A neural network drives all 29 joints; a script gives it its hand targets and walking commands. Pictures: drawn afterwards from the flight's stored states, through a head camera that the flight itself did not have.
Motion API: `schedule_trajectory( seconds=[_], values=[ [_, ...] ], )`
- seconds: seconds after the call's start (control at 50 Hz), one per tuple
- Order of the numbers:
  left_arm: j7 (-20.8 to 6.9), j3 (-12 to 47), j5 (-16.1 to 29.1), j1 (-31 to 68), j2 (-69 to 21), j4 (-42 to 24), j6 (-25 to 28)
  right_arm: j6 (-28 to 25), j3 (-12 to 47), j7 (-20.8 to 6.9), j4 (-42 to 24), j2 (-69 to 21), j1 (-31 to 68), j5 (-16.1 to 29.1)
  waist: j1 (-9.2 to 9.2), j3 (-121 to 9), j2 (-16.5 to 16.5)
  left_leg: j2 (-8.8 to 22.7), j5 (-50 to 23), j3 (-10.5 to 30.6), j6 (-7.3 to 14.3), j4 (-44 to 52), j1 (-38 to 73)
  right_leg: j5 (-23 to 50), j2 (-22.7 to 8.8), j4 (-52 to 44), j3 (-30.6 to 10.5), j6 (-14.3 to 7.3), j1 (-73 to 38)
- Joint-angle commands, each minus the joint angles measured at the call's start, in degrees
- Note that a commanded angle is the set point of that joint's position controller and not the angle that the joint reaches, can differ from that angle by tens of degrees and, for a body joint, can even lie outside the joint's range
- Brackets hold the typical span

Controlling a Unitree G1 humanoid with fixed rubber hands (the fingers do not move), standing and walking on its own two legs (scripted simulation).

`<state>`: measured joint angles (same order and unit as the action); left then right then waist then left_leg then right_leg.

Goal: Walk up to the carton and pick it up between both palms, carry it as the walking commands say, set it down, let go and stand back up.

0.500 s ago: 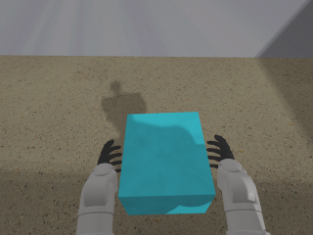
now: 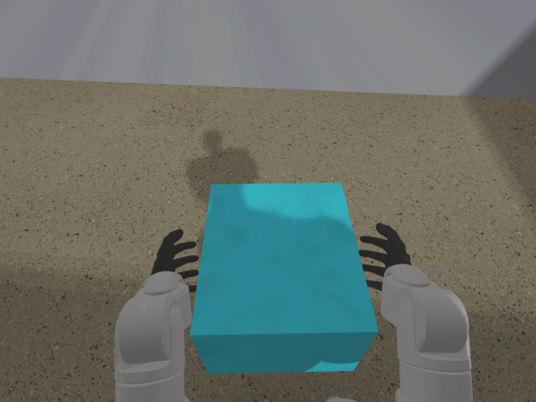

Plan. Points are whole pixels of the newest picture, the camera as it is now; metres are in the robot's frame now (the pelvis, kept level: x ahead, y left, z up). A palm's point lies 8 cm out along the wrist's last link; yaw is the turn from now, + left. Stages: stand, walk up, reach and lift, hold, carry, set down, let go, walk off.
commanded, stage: carry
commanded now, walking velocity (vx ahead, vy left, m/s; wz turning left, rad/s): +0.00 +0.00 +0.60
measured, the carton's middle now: (278, 272) +0.32 -0.01 +0.00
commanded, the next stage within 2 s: none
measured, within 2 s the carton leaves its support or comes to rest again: neither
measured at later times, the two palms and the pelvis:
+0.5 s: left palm (104, 300) +0.23 +0.21 +0.11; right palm (336, 258) +0.28 -0.08 +0.09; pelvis -0.01 +0.02 +0.00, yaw +15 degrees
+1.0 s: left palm out of the picture +0.15 +0.29 +0.12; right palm (261, 258) +0.28 +0.02 +0.10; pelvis -0.02 +0.05 +0.01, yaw +28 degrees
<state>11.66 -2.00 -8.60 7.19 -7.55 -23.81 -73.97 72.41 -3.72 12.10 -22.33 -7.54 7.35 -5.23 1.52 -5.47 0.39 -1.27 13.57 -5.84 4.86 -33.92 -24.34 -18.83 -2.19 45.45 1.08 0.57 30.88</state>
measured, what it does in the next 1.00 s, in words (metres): steps on the spot, turning left: right foot, then left foot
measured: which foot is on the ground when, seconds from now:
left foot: down 0.00-0.24, up 0.26-0.52, down 0.54-0.84, up 0.86-1.00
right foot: up 0.00-0.22, down 0.24-0.56, up 0.58-0.82, down 0.84-1.00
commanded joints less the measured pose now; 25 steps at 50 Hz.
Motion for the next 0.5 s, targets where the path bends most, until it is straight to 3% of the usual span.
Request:
schedule_trajectory(
  seconds=[0.0, 0.04, 0.08, 0.12, 0.14, 0.16, 0.18, 0.2, 0.22, 0.24, 0.26, 0.28, 0.3, 0.34, 0.38, 0.44, 0.46, 0.48],
  values=[
    [-13.61, 35.11, 26.45, 26.45, -61.59, -10.88, 3.97, -1.77, 37.51, -14.82, -15.82, -59.49, 27.80, 23.34, -0.78, -13.74, 5.27, 15.72, -13.10, 25.49, 4.97, 13.94, 11.01, -7.44, -1.27, 10.19, -2.12, 3.40, 6.08],
    [-13.30, 36.40, 27.21, 26.56, -61.68, -12.25, 4.18, -1.98, 36.78, -14.85, -14.39, -60.01, 24.96, 23.22, -0.56, -17.57, 9.69, 14.63, -26.35, 24.41, 4.68, 11.28, 16.33, -7.68, 1.05, 6.13, -0.64, 3.58, 3.84],
    [-13.09, 36.87, 27.21, 25.66, -61.43, -13.03, 4.41, -2.37, 37.07, -14.87, -15.51, -59.55, 24.64, 23.26, -0.42, -19.89, 11.93, 14.52, -32.68, 24.34, 4.96, 10.34, 19.47, -8.49, 2.17, 1.72, -0.49, 3.64, 1.06],
    [-13.16, 36.81, 27.36, 25.23, -61.00, -13.83, 4.57, -2.75, 37.63, -14.68, -16.46, -59.44, 24.26, 23.02, -0.44, -21.36, 12.54, 13.91, -34.21, 22.59, 4.92, 9.08, 17.46, -6.92, 1.89, -4.70, -0.25, 3.32, -4.63],
    [-13.08, 36.88, 27.22, 24.33, -60.44, -13.25, 4.25, -2.48, 37.30, -14.53, -15.30, -58.90, 22.36, 22.51, -0.37, -21.87, 13.93, 13.03, -35.50, 21.89, 4.28, 8.37, 16.33, -5.93, 1.77, -9.20, 0.34, 3.01, -8.57],
    [-13.24, 36.06, 26.86, 22.99, -59.91, -12.72, 4.22, -2.64, 37.93, -14.36, -16.18, -58.45, 22.79, 22.59, -0.62, -22.96, 12.99, 11.53, -33.27, 19.26, 2.80, 6.63, 13.03, -3.68, 0.62, -16.16, 0.88, 2.67, -15.07],
    [-13.44, 35.62, 26.49, 22.02, -60.20, -12.21, 4.13, -2.69, 38.64, -14.15, -16.58, -58.32, 23.19, 22.85, -1.14, -23.52, 11.98, 9.86, -26.13, 16.93, 0.73, 4.31, 6.67, 0.59, -2.39, -23.25, 0.15, 2.06, -23.40],
    [-13.72, 34.99, 26.23, 21.21, -59.79, -11.98, 4.10, -2.61, 38.80, -14.18, -16.59, -58.15, 22.66, 22.73, -1.73, -23.43, 7.47, 6.84, -16.39, 13.70, -1.90, 0.76, -2.51, 4.10, -7.91, -26.12, -3.60, 0.29, -33.33],
    [-13.81, 34.12, 25.66, 21.69, -58.23, -11.87, 4.28, -2.31, 38.86, -14.15, -16.86, -58.22, 22.82, 22.63, -1.30, -18.60, -6.95, 0.83, 2.41, 5.97, -5.21, -8.06, -15.23, 19.90, -20.69, -25.68, -13.40, -3.34, -37.90],
    [-13.82, 33.66, 25.15, 20.47, -57.59, -10.76, 4.22, -1.98, 39.31, -14.06, -17.54, -56.89, 23.68, 22.43, -1.01, -16.29, -15.06, -0.02, 16.17, 1.68, -5.88, -18.52, -21.18, 31.88, -30.37, -23.14, -17.12, -8.63, -35.82],
    [-14.09, 33.20, 25.42, 21.89, -58.00, -10.88, 4.37, -1.99, 40.62, -14.22, -18.39, -57.75, 27.40, 23.29, -0.95, -13.58, -12.77, 1.81, 16.61, 2.28, -6.20, -28.49, -20.69, 35.67, -29.67, -22.28, -13.34, -10.06, -31.34],
    [-14.10, 32.54, 25.27, 22.10, -57.77, -10.81, 4.05, -1.79, 40.86, -14.20, -18.01, -58.21, 28.47, 23.91, -0.79, -11.34, -8.42, 3.33, 13.28, 2.97, -6.37, -29.94, -19.25, 34.79, -26.07, -22.17, -7.93, -8.14, -28.16],
    [-14.08, 32.08, 24.84, 22.52, -57.69, -10.38, 3.82, -1.18, 40.44, -14.34, -15.85, -58.61, 27.39, 24.00, -0.87, -10.25, -7.86, 3.89, 12.14, 2.45, -6.51, -28.94, -18.64, 34.06, -23.57, -20.80, -3.93, -7.37, -26.99],
    [-14.32, 31.15, 24.40, 22.12, -57.10, -9.64, 3.67, -0.97, 40.98, -14.27, -16.49, -58.66, 28.76, 24.64, -0.85, -11.26, -11.39, 2.59, 9.91, 0.96, -7.00, -24.45, -17.29, 36.32, -18.80, -17.98, 2.55, -4.51, -29.95],
    [-14.28, 30.21, 24.31, 21.63, -56.69, -9.54, 3.71, -0.78, 42.31, -13.82, -18.88, -58.54, 31.83, 25.39, -1.24, -11.69, -16.52, 1.49, 10.45, -1.22, -6.94, -19.52, -15.01, 40.68, -18.08, -16.25, 4.87, -3.54, -30.75],
    [-13.50, 29.75, 23.44, 17.35, -56.83, -8.48, 3.78, -0.16, 41.95, -13.74, -18.56, -57.99, 30.40, 25.73, -2.39, -14.61, -17.63, 0.41, 12.03, -3.63, -5.69, -5.52, -9.05, 43.50, -17.93, -12.14, 7.76, -3.03, -32.44],
    [-13.25, 30.23, 23.52, 17.26, -56.88, -8.95, 3.88, -0.05, 41.20, -13.89, -17.88, -57.78, 29.00, 25.56, -2.19, -16.96, -16.70, -0.50, 8.96, -4.55, -5.36, 0.36, -5.76, 44.80, -17.58, -7.99, 9.28, -1.95, -33.32],
    [-13.18, 30.40, 23.61, 16.25, -56.70, -8.40, 3.93, -0.02, 40.42, -13.91, -16.95, -57.66, 26.62, 25.05, -0.86, -19.71, -14.41, -0.50, 0.01, -4.42, -5.38, 9.18, 2.06, 41.57, -16.27, -1.20, 11.97, 0.45, -30.33]
  ],
)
